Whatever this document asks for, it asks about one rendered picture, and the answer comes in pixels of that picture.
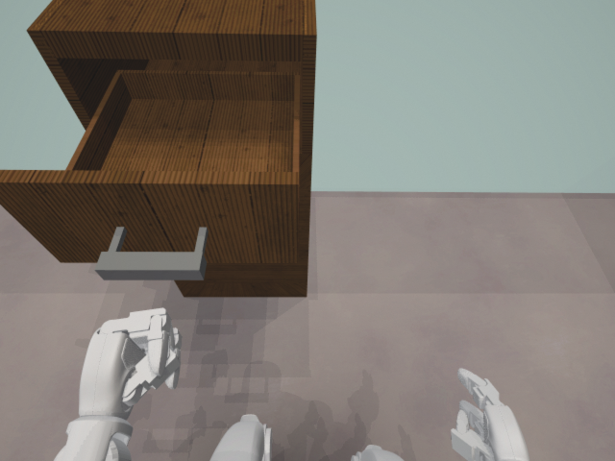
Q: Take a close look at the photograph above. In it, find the robot left forearm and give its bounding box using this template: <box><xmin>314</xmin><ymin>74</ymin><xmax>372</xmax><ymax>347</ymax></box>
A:
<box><xmin>54</xmin><ymin>416</ymin><xmax>133</xmax><ymax>461</ymax></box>

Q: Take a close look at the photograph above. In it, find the left robot hand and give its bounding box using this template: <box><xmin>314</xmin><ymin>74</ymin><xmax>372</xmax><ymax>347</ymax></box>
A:
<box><xmin>79</xmin><ymin>308</ymin><xmax>183</xmax><ymax>420</ymax></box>

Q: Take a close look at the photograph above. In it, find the left robot shin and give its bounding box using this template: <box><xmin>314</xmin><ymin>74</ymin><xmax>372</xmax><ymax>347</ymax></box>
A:
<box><xmin>240</xmin><ymin>414</ymin><xmax>259</xmax><ymax>422</ymax></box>

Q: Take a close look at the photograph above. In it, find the left robot thigh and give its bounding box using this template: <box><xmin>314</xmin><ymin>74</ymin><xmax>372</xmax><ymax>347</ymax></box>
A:
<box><xmin>210</xmin><ymin>421</ymin><xmax>272</xmax><ymax>461</ymax></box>

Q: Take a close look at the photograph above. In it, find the right robot hand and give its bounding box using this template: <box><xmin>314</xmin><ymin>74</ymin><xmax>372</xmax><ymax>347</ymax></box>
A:
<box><xmin>451</xmin><ymin>368</ymin><xmax>530</xmax><ymax>461</ymax></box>

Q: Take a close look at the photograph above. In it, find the cabinet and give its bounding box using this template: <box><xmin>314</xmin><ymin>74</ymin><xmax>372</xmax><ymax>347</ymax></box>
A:
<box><xmin>26</xmin><ymin>0</ymin><xmax>317</xmax><ymax>297</ymax></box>

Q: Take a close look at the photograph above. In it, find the handle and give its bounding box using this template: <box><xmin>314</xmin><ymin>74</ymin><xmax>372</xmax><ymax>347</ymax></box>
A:
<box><xmin>95</xmin><ymin>227</ymin><xmax>209</xmax><ymax>280</ymax></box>

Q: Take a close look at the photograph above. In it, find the drawer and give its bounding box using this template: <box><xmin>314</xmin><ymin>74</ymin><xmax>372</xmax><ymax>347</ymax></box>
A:
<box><xmin>0</xmin><ymin>70</ymin><xmax>300</xmax><ymax>263</ymax></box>

